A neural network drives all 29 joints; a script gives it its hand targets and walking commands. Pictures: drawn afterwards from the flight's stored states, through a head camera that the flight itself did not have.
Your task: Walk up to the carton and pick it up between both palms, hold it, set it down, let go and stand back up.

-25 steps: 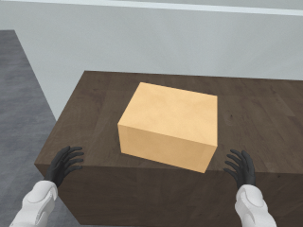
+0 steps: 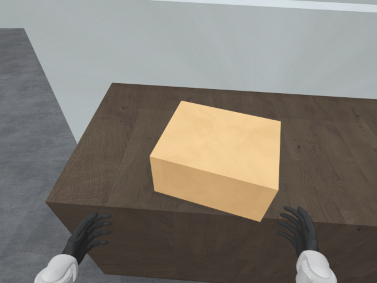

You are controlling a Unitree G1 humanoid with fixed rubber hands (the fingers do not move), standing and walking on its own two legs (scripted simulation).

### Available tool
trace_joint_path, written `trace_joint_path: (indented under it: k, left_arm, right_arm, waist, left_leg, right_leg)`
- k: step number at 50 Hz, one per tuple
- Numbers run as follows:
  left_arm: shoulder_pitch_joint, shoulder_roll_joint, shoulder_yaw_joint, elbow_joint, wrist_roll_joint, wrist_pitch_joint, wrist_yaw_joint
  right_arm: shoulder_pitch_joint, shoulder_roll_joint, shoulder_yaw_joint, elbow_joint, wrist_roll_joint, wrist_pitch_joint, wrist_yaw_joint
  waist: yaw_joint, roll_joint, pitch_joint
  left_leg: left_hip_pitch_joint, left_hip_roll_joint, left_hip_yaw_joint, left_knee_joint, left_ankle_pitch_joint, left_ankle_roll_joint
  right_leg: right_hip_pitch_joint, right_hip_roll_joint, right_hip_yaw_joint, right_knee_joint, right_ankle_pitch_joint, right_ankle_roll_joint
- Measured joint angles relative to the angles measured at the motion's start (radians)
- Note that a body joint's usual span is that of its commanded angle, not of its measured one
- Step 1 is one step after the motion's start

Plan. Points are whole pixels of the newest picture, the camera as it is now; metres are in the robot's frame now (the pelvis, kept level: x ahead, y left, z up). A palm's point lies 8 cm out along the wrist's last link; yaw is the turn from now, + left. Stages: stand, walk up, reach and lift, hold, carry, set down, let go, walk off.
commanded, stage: set down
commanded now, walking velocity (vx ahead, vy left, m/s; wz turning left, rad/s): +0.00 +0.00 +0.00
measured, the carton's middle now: (217, 156) +0.47 -0.03 -0.01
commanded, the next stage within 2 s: let go in 0.50 s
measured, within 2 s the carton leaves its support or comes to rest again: neither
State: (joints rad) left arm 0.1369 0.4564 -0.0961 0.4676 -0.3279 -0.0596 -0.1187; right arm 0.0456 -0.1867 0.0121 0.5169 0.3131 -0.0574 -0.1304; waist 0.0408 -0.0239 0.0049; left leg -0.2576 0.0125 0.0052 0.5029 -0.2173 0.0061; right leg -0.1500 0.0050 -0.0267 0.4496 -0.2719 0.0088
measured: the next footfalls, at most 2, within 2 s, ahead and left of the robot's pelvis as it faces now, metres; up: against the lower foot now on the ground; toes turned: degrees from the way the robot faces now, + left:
none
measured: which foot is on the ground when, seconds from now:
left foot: down 0.00-1.00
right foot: down 0.00-1.00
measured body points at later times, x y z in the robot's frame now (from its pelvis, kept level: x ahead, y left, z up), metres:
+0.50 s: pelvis +0.00 +0.00 +0.00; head +0.00 +0.01 +0.45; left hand +0.18 +0.23 -0.07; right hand +0.21 -0.22 -0.06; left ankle +0.03 +0.11 -0.74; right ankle -0.02 -0.12 -0.74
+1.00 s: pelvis +0.00 +0.00 +0.00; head +0.01 -0.01 +0.45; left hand +0.17 +0.22 -0.09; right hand +0.20 -0.22 -0.08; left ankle +0.03 +0.11 -0.74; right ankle -0.02 -0.12 -0.74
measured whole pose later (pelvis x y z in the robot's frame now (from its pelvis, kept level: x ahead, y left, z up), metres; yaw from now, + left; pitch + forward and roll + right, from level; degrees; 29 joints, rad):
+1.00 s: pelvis +0.00 +0.00 +0.00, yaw +0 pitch -3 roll -1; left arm 0.19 0.23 -0.05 0.53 -0.09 0.12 0.00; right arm 0.12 -0.19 0.01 0.71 0.10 -0.18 0.02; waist 0.02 0.02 0.05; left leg -0.22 0.02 0.01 0.50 -0.23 0.00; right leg -0.12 0.01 -0.03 0.45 -0.28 0.00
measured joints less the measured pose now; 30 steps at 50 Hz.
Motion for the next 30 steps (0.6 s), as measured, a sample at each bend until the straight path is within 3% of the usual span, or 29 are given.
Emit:
trace_joint_path:
  k: [17, 30]
  left_arm:
    - [0.073, -0.073, 0.009, -0.014, 0.094, 0.074, 0.052]
    - [0.054, -0.194, 0.008, 0.015, 0.189, 0.153, 0.106]
  right_arm:
    - [0.070, 0.000, 0.000, 0.011, -0.089, -0.033, 0.061]
    - [0.070, 0.000, 0.000, 0.125, -0.160, -0.048, 0.132]
  waist:
    - [-0.007, 0.005, 0.020]
    - [-0.010, 0.044, 0.025]
  left_leg:
    - [0.031, 0.000, 0.000, 0.000, -0.008, -0.002]
    - [0.031, 0.001, 0.000, -0.001, -0.009, -0.003]
  right_leg:
    - [0.030, 0.000, 0.000, 0.000, -0.008, -0.002]
    - [0.030, 0.001, 0.000, 0.000, -0.009, -0.004]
